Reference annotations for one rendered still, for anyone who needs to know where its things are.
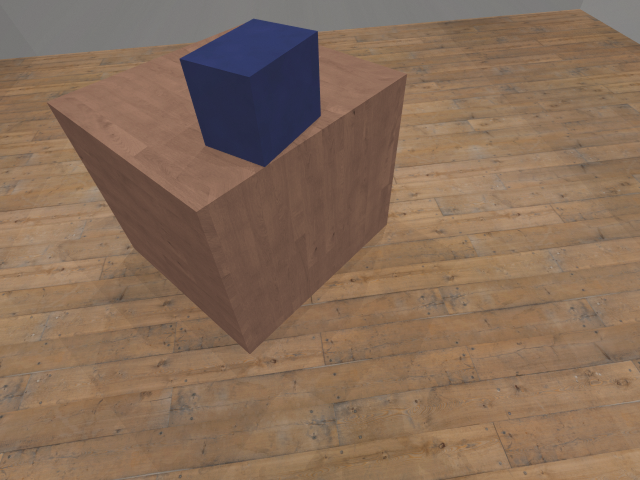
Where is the carton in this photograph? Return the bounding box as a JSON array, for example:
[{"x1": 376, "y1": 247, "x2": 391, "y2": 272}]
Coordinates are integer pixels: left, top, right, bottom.
[{"x1": 180, "y1": 19, "x2": 321, "y2": 167}]

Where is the pedestal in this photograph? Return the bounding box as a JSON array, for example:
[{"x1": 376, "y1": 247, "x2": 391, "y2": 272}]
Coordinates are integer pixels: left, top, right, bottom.
[{"x1": 47, "y1": 24, "x2": 407, "y2": 354}]

